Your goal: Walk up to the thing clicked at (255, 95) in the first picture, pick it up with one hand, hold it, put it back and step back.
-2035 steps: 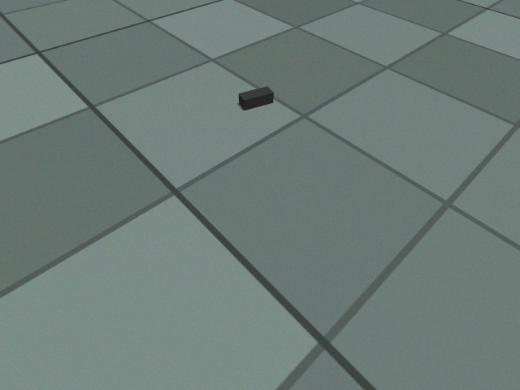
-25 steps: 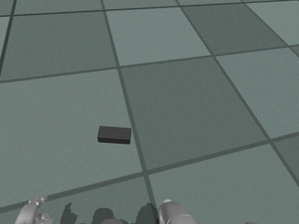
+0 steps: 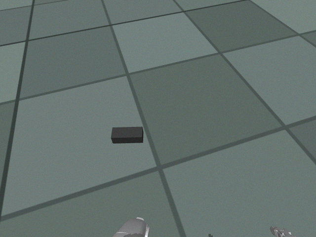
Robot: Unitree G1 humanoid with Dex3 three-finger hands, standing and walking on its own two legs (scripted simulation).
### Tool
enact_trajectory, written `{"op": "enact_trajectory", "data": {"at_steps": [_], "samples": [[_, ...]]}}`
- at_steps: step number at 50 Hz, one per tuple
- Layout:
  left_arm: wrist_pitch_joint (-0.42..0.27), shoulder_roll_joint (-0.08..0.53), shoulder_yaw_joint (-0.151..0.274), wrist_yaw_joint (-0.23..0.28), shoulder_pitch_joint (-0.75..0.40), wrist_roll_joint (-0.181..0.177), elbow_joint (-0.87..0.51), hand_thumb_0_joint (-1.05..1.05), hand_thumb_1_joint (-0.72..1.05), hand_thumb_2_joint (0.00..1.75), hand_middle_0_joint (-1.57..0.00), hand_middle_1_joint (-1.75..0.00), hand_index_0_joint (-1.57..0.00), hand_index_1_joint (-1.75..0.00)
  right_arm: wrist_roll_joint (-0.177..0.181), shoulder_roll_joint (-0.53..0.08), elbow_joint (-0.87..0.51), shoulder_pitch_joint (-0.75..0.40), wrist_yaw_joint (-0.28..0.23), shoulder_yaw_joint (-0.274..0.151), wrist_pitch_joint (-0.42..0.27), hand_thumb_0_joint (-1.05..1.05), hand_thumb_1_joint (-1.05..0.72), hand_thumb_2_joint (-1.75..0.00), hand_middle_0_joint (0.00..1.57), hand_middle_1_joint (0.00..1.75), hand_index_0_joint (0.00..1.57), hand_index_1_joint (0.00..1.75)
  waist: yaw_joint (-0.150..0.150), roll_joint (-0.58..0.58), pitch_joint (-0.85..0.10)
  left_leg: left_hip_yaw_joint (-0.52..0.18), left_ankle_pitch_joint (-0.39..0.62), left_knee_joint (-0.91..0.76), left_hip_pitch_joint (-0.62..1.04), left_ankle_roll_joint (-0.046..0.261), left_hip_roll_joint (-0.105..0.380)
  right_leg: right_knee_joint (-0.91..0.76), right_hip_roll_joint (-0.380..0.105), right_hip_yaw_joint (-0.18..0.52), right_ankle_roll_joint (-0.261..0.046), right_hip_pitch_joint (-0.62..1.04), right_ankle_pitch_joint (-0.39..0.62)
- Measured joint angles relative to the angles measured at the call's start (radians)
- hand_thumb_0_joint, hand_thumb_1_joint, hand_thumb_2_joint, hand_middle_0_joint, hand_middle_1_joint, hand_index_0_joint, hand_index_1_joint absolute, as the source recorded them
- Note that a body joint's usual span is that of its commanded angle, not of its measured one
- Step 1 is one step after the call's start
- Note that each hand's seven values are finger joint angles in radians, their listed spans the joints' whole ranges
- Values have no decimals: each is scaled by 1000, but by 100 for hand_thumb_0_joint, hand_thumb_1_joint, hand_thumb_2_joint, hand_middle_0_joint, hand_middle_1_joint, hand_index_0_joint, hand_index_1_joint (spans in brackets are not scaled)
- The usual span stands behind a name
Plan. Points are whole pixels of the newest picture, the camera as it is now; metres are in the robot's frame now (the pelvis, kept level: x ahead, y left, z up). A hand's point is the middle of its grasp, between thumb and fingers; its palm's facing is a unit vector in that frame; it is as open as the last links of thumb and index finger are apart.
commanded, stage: step back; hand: left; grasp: from above
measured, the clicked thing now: (127, 135) +0.83 +0.27 -0.73
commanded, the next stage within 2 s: stand in 1.66 s
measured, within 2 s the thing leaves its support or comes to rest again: neither
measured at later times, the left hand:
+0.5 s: hand out of the picture -0.09 +0.25 -0.16, palm faces +0.02 -0.93 -0.37, open 7.4 cm
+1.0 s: hand out of the picture -0.19 +0.25 -0.14, palm faces +0.06 -0.92 -0.40, open 7.4 cm
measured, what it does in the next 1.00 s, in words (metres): walks backwards: left foot, then right foot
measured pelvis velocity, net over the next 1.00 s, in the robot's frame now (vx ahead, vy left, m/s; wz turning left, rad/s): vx -0.24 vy -0.04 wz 0.05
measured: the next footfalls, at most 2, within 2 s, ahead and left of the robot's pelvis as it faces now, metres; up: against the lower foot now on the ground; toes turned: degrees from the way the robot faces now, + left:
left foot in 0.18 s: -0.06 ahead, +0.12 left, +0.00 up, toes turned +3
right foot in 0.54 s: -0.15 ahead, -0.18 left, +0.00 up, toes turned +3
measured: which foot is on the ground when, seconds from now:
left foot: up 0.00-0.16, down 0.18-0.58, up 0.60-0.80, down 0.82-1.00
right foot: down 0.00-0.20, up 0.22-0.52, down 0.54-1.00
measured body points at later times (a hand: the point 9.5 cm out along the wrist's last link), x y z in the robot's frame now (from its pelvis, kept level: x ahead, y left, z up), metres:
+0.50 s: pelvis -0.17 -0.02 -0.01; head -0.12 +0.00 +0.44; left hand -0.09 +0.30 -0.14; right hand -0.03 -0.34 -0.10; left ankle -0.10 +0.12 -0.73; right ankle -0.23 -0.17 -0.70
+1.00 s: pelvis -0.24 -0.04 +0.00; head -0.23 -0.03 +0.45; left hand -0.19 +0.30 -0.11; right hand -0.18 -0.34 -0.13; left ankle -0.24 +0.09 -0.73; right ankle -0.23 -0.16 -0.71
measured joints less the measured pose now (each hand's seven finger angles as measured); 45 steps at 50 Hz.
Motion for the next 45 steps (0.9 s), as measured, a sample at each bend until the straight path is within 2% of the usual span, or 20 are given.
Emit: {"op": "enact_trajectory", "data": {"at_steps": [3, 7, 9, 11, 12, 14, 16, 19, 22, 26, 27, 28, 30, 32, 35, 37, 40, 42, 43, 45], "samples": [[-3, 4, 6, 8, -26, 5, -29, 1, 90, 90, -21, -30, -20, -30, 0, -6, 15, 45, -7, 4, -9, 1, -91, -90, 20, 30, 20, 30, -12, 6, -7, -5, -19, 5, 58, -13, -1, -21, -5, -19, 3, -39, 41], [-9, 24, 9, 23, -90, 4, -82, 1, 90, 90, -21, -30, -20, -30, -10, 7, 29, 80, -11, 11, -18, 1, -91, -90, 20, 30, 20, 30, -37, -3, 24, 56, -54, -257, 192, -15, 60, 7, -17, -67, 8, -94, 68], [-6, 39, 6, 24, -125, -5, -105, 1, 90, 90, -20, -30, -20, -30, -16, 20, 34, 88, -8, 12, -28, 1, -91, -90, 20, 30, 20, 30, -46, -21, 45, 88, 43, -448, 266, -3, 78, 59, -32, -87, 15, -131, 63], [6, 62, 12, 24, -154, -14, -107, 1, 90, 90, -20, -30, -20, -30, -26, 59, 48, 70, -5, 15, -29, 1, -91, -90, 20, 30, 20, 30, -28, -102, 83, 127, 85, -476, 284, 17, 38, 114, -61, -36, 9, -154, 58], [14, 60, 12, 25, -153, -19, -101, 1, 90, 90, -20, -30, -20, -30, -29, 67, 45, 70, 2, 22, -28, 1, -91, -90, 20, 30, 20, 30, -27, -110, 80, 130, 90, -466, 275, 23, 42, 166, -36, -10, 5, -168, -29], [29, 48, 6, 24, -148, -22, -81, 1, 91, 90, -20, -30, -20, -30, -34, 66, 39, 73, 8, 30, -30, 1, -91, -90, 20, 30, 21, 30, -51, -80, 60, 99, 105, -455, 246, 29, 75, 337, 43, 22, 6, -194, -187], [36, 42, 3, 18, -137, -29, -68, 1, 91, 90, -20, -30, -20, -30, -41, 66, 34, 70, 4, 33, -32, 1, -90, -90, 20, 30, 21, 30, -55, -65, 38, 85, 141, -485, 231, 27, 102, 501, 102, 63, 2, -206, -218], [31, 45, 5, 10, -108, -31, -63, 1, 91, 90, -20, -30, -20, -30, -40, 58, 15, 43, -2, 31, -36, 1, -90, -90, 20, 30, 21, 30, -35, -65, 15, 97, 191, -524, 200, 20, 130, 610, 129, 99, 10, -185, -207], [20, 54, 9, 8, -85, -25, -48, 1, 91, 90, -20, -30, -20, -30, -37, 45, -15, 2, -4, 22, -44, 1, -90, -90, 20, 30, 21, 30, -21, -68, 19, 111, 226, -529, 162, 14, 147, 495, 97, 92, 31, -102, -209], [-9, 62, 3, 3, -47, -22, -3, 1, 91, 90, -20, -30, -20, -30, -38, 21, -46, -52, 3, 17, -44, 1, -90, -90, 20, 30, 21, 30, -2, -64, 20, 146, 239, -480, 102, 1, 174, 123, 30, 33, 27, 47, -183], [-19, 58, 3, 3, -39, -19, 15, 1, 91, 90, -20, -30, -20, -30, -37, 11, -48, -64, 6, 15, -40, 1, -90, -90, 20, 30, 21, 30, 0, -51, 20, 148, 234, -451, 84, -5, 187, 26, 29, 18, 21, 85, -131], [-27, 38, 3, 5, -40, -14, 41, 1, 91, 90, -20, -30, -20, -30, -34, -5, -43, -76, 6, 9, -34, 1, -90, -90, 20, 30, 21, 30, -9, -5, 33, 124, 228, -421, 73, 3, 211, 6, 57, -3, 19, 100, -104], [-32, 16, -5, -2, -14, -3, 65, 1, 91, 90, -20, -30, -20, -30, -29, -12, -27, -60, 1, 0, -21, 1, -90, -90, 20, 30, 21, 30, -16, 29, 12, 60, 94, -358, 49, 14, 185, 22, 69, -22, 12, 91, -97], [-30, 12, -10, -5, 20, 3, 77, 1, 91, 90, -20, -30, -20, -30, -23, -3, 1, -26, 2, -1, -12, 1, -91, -90, 20, 30, 21, 30, 12, 2, -32, 42, 7, -267, 41, 6, 122, 42, 41, 7, -1, 64, -99], [-35, 2, -11, -2, 41, 4, 93, 1, 90, 90, -20, -30, -20, -30, -14, -10, 36, 20, 9, 0, -18, 1, -91, -90, 20, 30, 20, 30, 9, 4, -64, 22, 17, -191, 66, 6, 74, 19, 14, 6, 7, 59, -74], [-46, 2, -9, -3, 40, 5, 92, 1, 90, 90, -21, -30, -20, -30, -16, -12, 57, 49, 11, 1, -24, 1, -91, -90, 20, 30, 20, 30, 5, 15, -76, 27, 13, -218, 104, 1, 75, 13, 7, -10, 12, 48, -64], [-58, 16, -6, -6, 24, 6, 79, 1, 90, 90, -21, -30, -20, -30, -21, -2, 92, 85, 19, 5, -35, 1, -91, -90, 20, 30, 20, 30, -1, 20, -80, 70, -15, -382, 200, -6, 96, 26, -3, -40, 18, 30, -65], [-54, 37, -3, -6, 2, 1, 74, 1, 90, 90, -21, -30, -20, -30, -26, 25, 118, 91, 23, 4, -47, 1, -91, -90, 20, 30, 20, 30, -1, -16, -60, 96, 113, -506, 258, 2, 75, 58, -34, -39, 26, 21, -78], [-52, 49, -1, -4, -2, -3, 73, 1, 90, 90, -21, -30, -20, -30, -30, 44, 127, 89, 25, 5, -53, 1, -91, -90, 20, 30, 20, 30, 7, -48, -48, 115, 145, -534, 278, 6, 56, 76, -52, -19, 20, 17, -83], [-47, 53, -3, -1, -1, -13, 87, 1, 90, 90, -20, -30, -20, -30, -34, 63, 127, 97, 32, 9, -67, 1, -91, -90, 20, 30, 20, 30, 0, -59, -57, 123, 152, -547, 284, 17, 57, 135, -38, -10, 4, -8, -143]]}}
